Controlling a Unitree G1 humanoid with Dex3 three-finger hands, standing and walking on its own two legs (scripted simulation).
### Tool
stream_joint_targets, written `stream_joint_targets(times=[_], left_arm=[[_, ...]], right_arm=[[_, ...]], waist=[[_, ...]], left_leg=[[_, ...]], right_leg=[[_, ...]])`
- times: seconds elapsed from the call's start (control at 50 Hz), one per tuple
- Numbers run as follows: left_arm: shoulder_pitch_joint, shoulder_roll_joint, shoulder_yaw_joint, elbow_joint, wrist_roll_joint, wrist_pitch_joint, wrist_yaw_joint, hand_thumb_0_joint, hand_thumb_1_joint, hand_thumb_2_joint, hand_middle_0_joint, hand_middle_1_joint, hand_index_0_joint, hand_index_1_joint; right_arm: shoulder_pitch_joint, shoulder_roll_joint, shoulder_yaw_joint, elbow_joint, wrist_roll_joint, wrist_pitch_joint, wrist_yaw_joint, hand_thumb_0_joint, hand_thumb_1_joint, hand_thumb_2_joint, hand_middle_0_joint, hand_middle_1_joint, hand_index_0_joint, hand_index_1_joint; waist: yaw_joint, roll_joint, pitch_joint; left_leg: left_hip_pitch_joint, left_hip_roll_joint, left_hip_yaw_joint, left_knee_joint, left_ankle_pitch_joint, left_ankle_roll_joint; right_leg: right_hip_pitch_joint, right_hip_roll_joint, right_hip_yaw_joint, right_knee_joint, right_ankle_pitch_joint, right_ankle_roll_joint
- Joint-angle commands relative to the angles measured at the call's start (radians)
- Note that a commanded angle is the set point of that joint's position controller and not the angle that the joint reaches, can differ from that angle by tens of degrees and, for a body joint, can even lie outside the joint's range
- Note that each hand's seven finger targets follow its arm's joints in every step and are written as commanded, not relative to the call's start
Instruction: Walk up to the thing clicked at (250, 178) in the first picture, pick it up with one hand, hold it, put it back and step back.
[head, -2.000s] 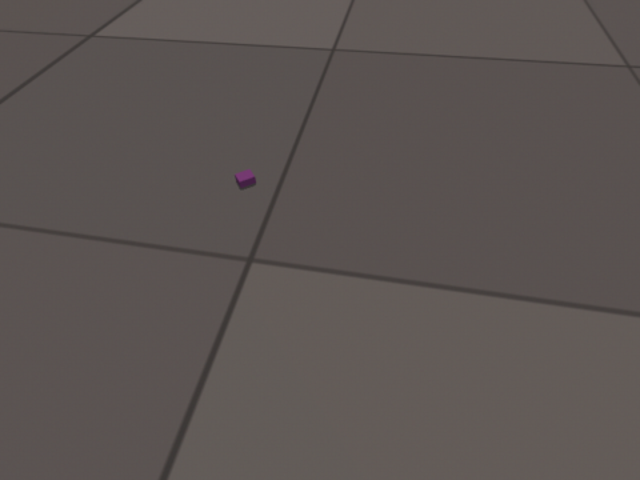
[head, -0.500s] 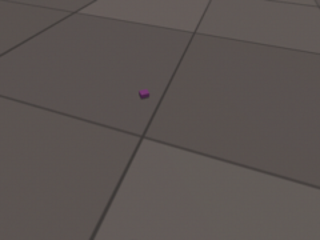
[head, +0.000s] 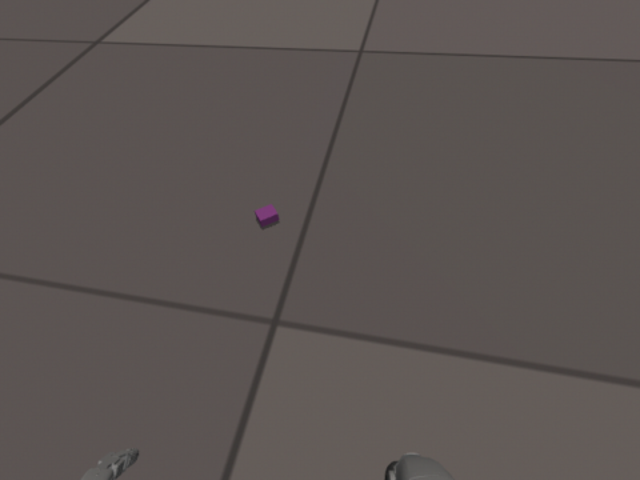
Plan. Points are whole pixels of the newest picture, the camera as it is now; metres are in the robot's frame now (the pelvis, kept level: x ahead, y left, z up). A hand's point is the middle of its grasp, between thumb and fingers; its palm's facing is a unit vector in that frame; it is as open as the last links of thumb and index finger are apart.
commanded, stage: walk up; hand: left
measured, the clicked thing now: (266, 215) +1.22 +0.23 -0.73
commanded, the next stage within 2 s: none
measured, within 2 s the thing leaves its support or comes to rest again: neither
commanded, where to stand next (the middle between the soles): +0.85 -0.02 m, yaw +2 degrees
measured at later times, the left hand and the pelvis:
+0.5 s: hand (156, 409) +0.27 +0.29 -0.16, palm faces -0.01 -0.94 -0.33, open 7.4 cm; pelvis +0.25 +0.01 +0.00, yaw +1 degrees
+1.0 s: hand (209, 243) +0.56 +0.22 -0.10, palm faces -0.04 -0.90 -0.42, open 7.4 cm; pelvis +0.45 -0.05 +0.01, yaw -1 degrees
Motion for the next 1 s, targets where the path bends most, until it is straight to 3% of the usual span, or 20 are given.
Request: stream_joint_targets(times=[0.0, 0.02, 0.1, 0.2, 0.32, 0.38, 0.4, 0.42, 0.44, 0.46, 0.52, 0.6, 0.66, 0.74, 0.82, 0.86, 0.88, 0.92, 0.94, 0.98], left_arm=[[0.313, 0.36, 0.112, -0.039, -0.006, -0.049, 0.04, 0.0, 0.9, 0.9, -0.2, -0.3, -0.2, -0.3], [0.269, 0.37, 0.112, -0.049, -0.027, -0.047, 0.048, 0.0, 0.9, 0.9, -0.2, -0.3, -0.2, -0.3], [0.136, 0.25, 0.067, -0.089, -0.039, -0.051, 0.067, 0.0, 0.9, 0.9, -0.2, -0.3, -0.2, -0.3], [0.088, 0.242, 0.055, -0.138, -0.026, -0.07, 0.059, 0.0, 0.9, 0.9, -0.2, -0.3, -0.2, -0.3], [0.134, 0.269, 0.058, -0.149, -0.013, -0.065, 0.044, 0.0, 0.9, 0.9, -0.2, -0.3, -0.2, -0.3], [0.152, 0.232, 0.037, -0.166, -0.009, -0.055, 0.045, 0.0, 0.9, 0.9, -0.2, -0.3, -0.2, -0.3], [0.191, 0.172, 0.016, -0.166, -0.016, -0.051, 0.05, 0.0, 0.9, 0.9, -0.2, -0.3, -0.2, -0.3], [0.25, 0.108, 0.001, -0.166, -0.023, -0.046, 0.051, 0.0, 0.9, 0.9, -0.2, -0.3, -0.2, -0.3], [0.254, 0.233, 0.031, -0.146, -0.025, -0.033, 0.067, 0.0, 0.9, 0.9, -0.2, -0.3, -0.2, -0.3], [0.236, 0.27, 0.034, -0.136, -0.02, -0.03, 0.073, 0.0, 0.9, 0.9, -0.2, -0.3, -0.2, -0.3], [0.259, 0.249, 0.036, -0.08, -0.029, -0.028, 0.061, 0.0, 0.9, 0.9, -0.2, -0.3, -0.2, -0.3], [0.282, 0.217, 0.035, -0.071, -0.021, -0.015, 0.04, 0.0, 0.9, 0.9, -0.2, -0.3, -0.2, -0.3], [0.205, 0.205, 0.035, -0.097, -0.013, -0.01, 0.023, 0.0, 0.9, 0.9, -0.2, -0.3, -0.2, -0.3], [0.087, 0.189, 0.037, -0.128, -0.006, -0.018, 0.008, 0.0, 0.9, 0.9, -0.2, -0.3, -0.2, -0.3], [0.09, 0.177, 0.042, -0.115, -0.006, -0.036, 0.014, 0.0, 0.9, 0.9, -0.2, -0.3, -0.2, -0.3], [0.185, 0.198, 0.055, -0.08, -0.006, -0.047, 0.026, 0.0, 0.9, 0.9, -0.2, -0.3, -0.2, -0.3], [0.272, 0.235, 0.07, -0.053, -0.004, -0.057, 0.036, 0.0, 0.9, 0.9, -0.2, -0.3, -0.2, -0.3], [0.343, 0.372, 0.103, -0.07, -0.009, -0.067, 0.056, 0.0, 0.9, 0.9, -0.2, -0.3, -0.2, -0.3], [0.296, 0.38, 0.102, -0.079, -0.021, -0.061, 0.056, 0.0, 0.9, 0.9, -0.2, -0.3, -0.2, -0.3], [0.231, 0.305, 0.08, -0.094, -0.038, -0.054, 0.066, 0.0, 0.9, 0.9, -0.2, -0.3, -0.2, -0.3]], right_arm=[[0.062, -0.139, -0.023, -0.143, 0.019, -0.025, -0.017, 0.0, -0.9, -0.9, 0.2, 0.3, 0.2, 0.3], [0.008, -0.231, -0.039, -0.122, 0.015, -0.023, -0.033, 0.0, -0.9, -0.9, 0.2, 0.3, 0.2, 0.3], [-0.034, -0.178, -0.031, -0.095, 0.03, -0.017, -0.015, 0.0, -0.9, -0.9, 0.2, 0.3, 0.2, 0.3], [-0.068, -0.16, -0.043, -0.114, 0.01, 0.007, 0.019, 0.0, -0.9, -0.9, 0.2, 0.3, 0.2, 0.3], [-0.21, -0.144, -0.05, -0.148, -0.004, -0.014, 0.039, 0.0, -0.9, -0.9, 0.2, 0.3, 0.2, 0.3], [-0.021, -0.212, -0.08, -0.085, -0.018, -0.027, 0.022, 0.0, -0.9, -0.9, 0.2, 0.3, 0.2, 0.3], [0.101, -0.275, -0.103, -0.061, -0.035, -0.032, 0.008, 0.0, -0.9, -0.9, 0.2, 0.3, 0.2, 0.3], [0.108, -0.341, -0.115, -0.087, -0.035, -0.034, -0.004, 0.0, -0.9, -0.9, 0.2, 0.3, 0.2, 0.3], [0.046, -0.352, -0.114, -0.121, -0.002, -0.034, -0.007, 0.0, -0.9, -0.9, 0.2, 0.3, 0.2, 0.3], [-0.008, -0.349, -0.113, -0.126, 0.014, -0.031, -0.007, 0.0, -0.9, -0.9, 0.2, 0.3, 0.2, 0.3], [-0.1, -0.24, -0.064, -0.146, 0.021, -0.037, -0.015, 0.0, -0.9, -0.9, 0.2, 0.3, 0.2, 0.3], [-0.107, -0.228, -0.061, -0.158, 0.016, -0.05, -0.009, 0.0, -0.9, -0.9, 0.2, 0.3, 0.2, 0.3], [-0.105, -0.247, -0.068, -0.163, 0.012, -0.051, -0.006, 0.0, -0.9, -0.9, 0.2, 0.3, 0.2, 0.3], [-0.073, -0.257, -0.068, -0.152, 0.01, -0.042, -0.001, 0.0, -0.9, -0.9, 0.2, 0.3, 0.2, 0.3], [-0.077, -0.255, -0.068, -0.161, 0.01, -0.03, -0.004, 0.0, -0.9, -0.9, 0.2, 0.3, 0.2, 0.3], [-0.077, -0.234, -0.057, -0.173, 0.014, -0.02, -0.009, 0.0, -0.9, -0.9, 0.2, 0.3, 0.2, 0.3], [-0.055, -0.187, -0.038, -0.174, 0.012, -0.019, -0.008, 0.0, -0.9, -0.9, 0.2, 0.3, 0.2, 0.3], [-0.004, -0.135, -0.011, -0.181, 0.021, -0.01, -0.008, 0.0, -0.9, -0.9, 0.2, 0.3, 0.2, 0.3], [-0.031, -0.219, -0.031, -0.159, 0.01, 0.0, -0.022, 0.0, -0.9, -0.9, 0.2, 0.3, 0.2, 0.3], [-0.052, -0.221, -0.037, -0.12, 0.022, 0.004, -0.019, 0.0, -0.9, -0.9, 0.2, 0.3, 0.2, 0.3]], waist=[[0.168, -0.37, -0.304], [0.18, -0.304, -0.257], [0.09, -0.184, -0.057], [0.048, -0.184, -0.002], [0.096, -0.166, -0.011], [-0.013, 0.017, -0.14], [-0.076, 0.201, -0.202], [-0.05, 0.336, -0.215], [-0.042, 0.166, -0.199], [-0.022, 0.132, -0.138], [0.046, 0.055, -0.022], [0.063, 0.094, -0.019], [0.045, 0.098, 0.02], [0.009, 0.081, 0.043], [0.031, 0.077, -0.023], [0.087, 0.0, -0.071], [0.126, -0.117, -0.134], [0.153, -0.373, -0.143], [0.148, -0.3, -0.106], [0.115, -0.179, 0.001]], left_leg=[[-0.663, -0.091, -0.004, 0.731, 0.026, 0.052], [-0.736, -0.038, -0.072, 0.792, -0.032, 0.054], [-0.596, 0.021, -0.133, 0.719, 0.139, 0.056], [-0.588, 0.038, -0.069, 0.486, 0.262, 0.006], [-0.425, 0.045, 0.001, 0.121, 0.395, 0.013], [-0.069, -0.01, 0.02, 0.07, 0.32, 0.058], [0.057, 0.093, -0.119, -0.013, 0.158, 0.098], [0.149, 0.324, -0.561, -0.108, 0.007, 0.152], [0.062, 0.407, -0.768, -0.25, -0.15, 0.221], [0.0, 0.416, -0.735, -0.253, -0.113, 0.24], [-0.212, 0.266, -0.321, -0.234, 0.271, 0.115], [-0.251, 0.227, -0.162, -0.252, 0.347, 0.172], [-0.244, 0.236, -0.139, -0.294, 0.227, 0.213], [-0.242, 0.203, -0.094, -0.271, 0.222, 0.202], [-0.226, 0.224, -0.081, -0.128, 0.454, 0.19], [-0.287, 0.201, -0.063, 0.038, 0.482, 0.155], [-0.345, 0.133, -0.008, 0.236, 0.47, 0.128], [-0.694, -0.073, 0.007, 0.64, -0.003, 0.042], [-0.714, -0.013, -0.067, 0.71, -0.03, 0.045], [-0.668, 0.032, -0.157, 0.701, 0.082, 0.044]], right_leg=[[0.814, -0.358, 0.614, -0.217, -0.168, -0.216], [0.767, -0.409, 0.715, -0.251, -0.127, -0.284], [0.372, -0.22, 0.245, -0.245, 0.269, -0.199], [0.246, -0.165, 0.098, -0.319, 0.128, -0.208], [0.219, -0.175, 0.083, -0.262, 0.01, -0.173], [0.101, -0.109, 0.034, 0.051, 0.056, -0.126], [-0.011, -0.033, -0.023, 0.336, -0.028, -0.09], [-0.229, 0.109, 0.026, 0.548, -0.444, -0.041], [-0.23, 0.096, 0.127, 0.615, -0.439, -0.045], [-0.243, 0.046, 0.168, 0.655, -0.384, -0.046], [-0.124, -0.005, 0.204, 0.546, -0.217, -0.021], [-0.076, -0.017, 0.135, 0.451, -0.149, 0.02], [-0.124, -0.049, 0.098, 0.311, -0.106, 0.04], [-0.077, -0.055, 0.046, 0.11, -0.031, 0.028], [0.078, -0.01, -0.008, 0.011, -0.053, -0.002], [0.269, 0.018, -0.008, -0.049, -0.043, -0.019], [0.414, 0.018, 0.014, -0.079, -0.087, -0.034], [0.559, -0.347, 0.653, -0.348, -0.341, -0.157], [0.51, -0.383, 0.701, -0.333, -0.328, -0.23], [0.335, -0.292, 0.465, -0.332, -0.174, -0.173]])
